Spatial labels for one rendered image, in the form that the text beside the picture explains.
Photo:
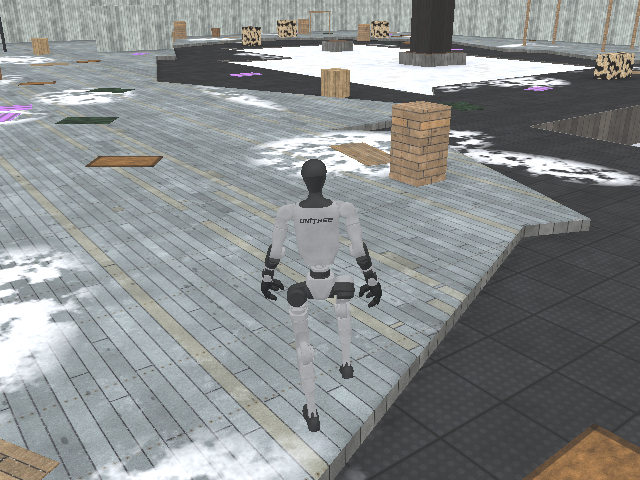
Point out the right robot upper arm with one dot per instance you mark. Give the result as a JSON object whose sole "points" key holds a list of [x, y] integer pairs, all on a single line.
{"points": [[347, 210]]}

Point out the robot right hand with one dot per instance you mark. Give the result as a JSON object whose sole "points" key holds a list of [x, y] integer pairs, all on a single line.
{"points": [[374, 291]]}

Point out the robot right forearm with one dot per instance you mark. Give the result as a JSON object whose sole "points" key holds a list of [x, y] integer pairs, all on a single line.
{"points": [[367, 268]]}

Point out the robot left forearm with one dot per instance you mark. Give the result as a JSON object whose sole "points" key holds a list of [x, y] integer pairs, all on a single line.
{"points": [[269, 267]]}

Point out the left robot upper arm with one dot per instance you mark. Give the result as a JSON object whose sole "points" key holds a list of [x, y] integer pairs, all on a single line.
{"points": [[284, 214]]}

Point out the robot left hand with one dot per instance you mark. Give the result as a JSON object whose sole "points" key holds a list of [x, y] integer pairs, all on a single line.
{"points": [[275, 285]]}

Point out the robot head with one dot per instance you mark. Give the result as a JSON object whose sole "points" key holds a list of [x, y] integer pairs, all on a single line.
{"points": [[314, 175]]}

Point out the robot left shin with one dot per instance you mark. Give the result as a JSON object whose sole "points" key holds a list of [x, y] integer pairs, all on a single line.
{"points": [[307, 379]]}

